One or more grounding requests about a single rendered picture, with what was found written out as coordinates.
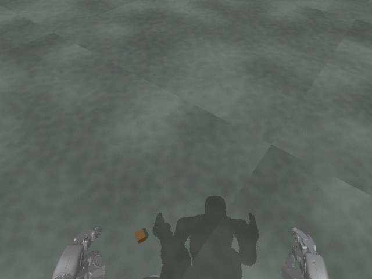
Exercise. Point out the right robot hand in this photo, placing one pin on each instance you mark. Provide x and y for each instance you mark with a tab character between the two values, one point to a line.
312	265

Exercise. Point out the cube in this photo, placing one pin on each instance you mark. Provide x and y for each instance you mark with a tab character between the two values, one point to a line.
140	236

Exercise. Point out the left robot hand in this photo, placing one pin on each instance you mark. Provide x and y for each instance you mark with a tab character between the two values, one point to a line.
75	265

